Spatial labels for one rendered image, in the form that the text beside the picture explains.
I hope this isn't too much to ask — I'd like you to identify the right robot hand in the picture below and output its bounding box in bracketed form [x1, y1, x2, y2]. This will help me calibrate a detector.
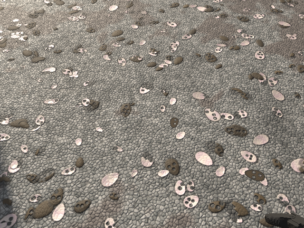
[264, 213, 304, 228]

